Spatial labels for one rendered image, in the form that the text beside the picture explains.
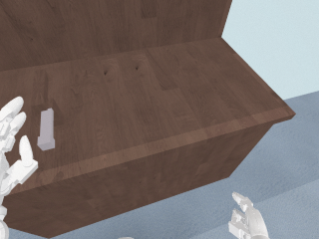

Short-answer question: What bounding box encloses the left robot hand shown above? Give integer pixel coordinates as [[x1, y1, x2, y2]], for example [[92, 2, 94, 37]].
[[0, 97, 38, 205]]

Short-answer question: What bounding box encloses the right robot hand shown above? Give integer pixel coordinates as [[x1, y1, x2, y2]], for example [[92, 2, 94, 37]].
[[228, 192, 268, 239]]

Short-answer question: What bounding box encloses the counter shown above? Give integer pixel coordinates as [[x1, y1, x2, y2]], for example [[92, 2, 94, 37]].
[[0, 0, 296, 239]]

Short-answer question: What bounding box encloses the tap lever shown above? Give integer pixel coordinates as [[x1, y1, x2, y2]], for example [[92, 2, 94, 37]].
[[37, 108, 55, 151]]

